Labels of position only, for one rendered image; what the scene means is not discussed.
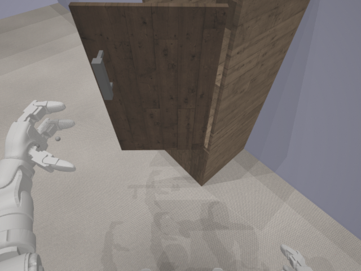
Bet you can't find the robot left upper arm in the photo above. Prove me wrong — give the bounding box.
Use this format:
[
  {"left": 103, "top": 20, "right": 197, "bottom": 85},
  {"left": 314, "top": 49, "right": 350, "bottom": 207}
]
[{"left": 0, "top": 252, "right": 44, "bottom": 271}]

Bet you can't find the cupboard door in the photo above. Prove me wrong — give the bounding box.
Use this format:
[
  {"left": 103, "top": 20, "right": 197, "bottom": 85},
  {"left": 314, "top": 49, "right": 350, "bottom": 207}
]
[{"left": 68, "top": 2, "right": 229, "bottom": 150}]

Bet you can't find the handle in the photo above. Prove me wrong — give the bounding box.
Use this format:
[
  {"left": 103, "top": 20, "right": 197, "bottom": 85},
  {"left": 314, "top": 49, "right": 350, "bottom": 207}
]
[{"left": 91, "top": 50, "right": 113, "bottom": 100}]

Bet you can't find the right robot hand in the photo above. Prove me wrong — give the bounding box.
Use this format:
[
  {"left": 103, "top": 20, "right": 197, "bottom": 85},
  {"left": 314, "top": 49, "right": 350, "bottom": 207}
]
[{"left": 280, "top": 244, "right": 313, "bottom": 271}]

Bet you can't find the robot left forearm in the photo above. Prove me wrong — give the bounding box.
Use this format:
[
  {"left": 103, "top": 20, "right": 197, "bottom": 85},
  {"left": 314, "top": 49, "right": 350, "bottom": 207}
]
[{"left": 0, "top": 158, "right": 36, "bottom": 262}]

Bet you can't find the left robot hand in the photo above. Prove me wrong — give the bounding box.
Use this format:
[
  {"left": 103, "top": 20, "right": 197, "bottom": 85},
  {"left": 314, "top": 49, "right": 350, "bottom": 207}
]
[{"left": 4, "top": 100, "right": 76, "bottom": 173}]

